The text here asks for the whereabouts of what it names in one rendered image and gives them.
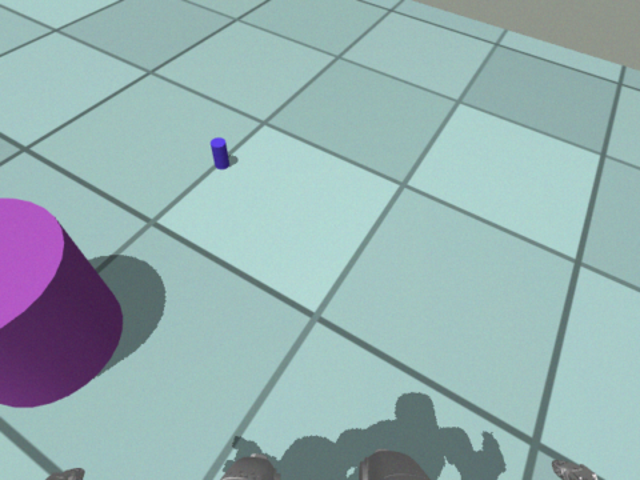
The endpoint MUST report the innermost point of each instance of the right robot hand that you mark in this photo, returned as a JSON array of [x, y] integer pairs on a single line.
[[569, 471]]

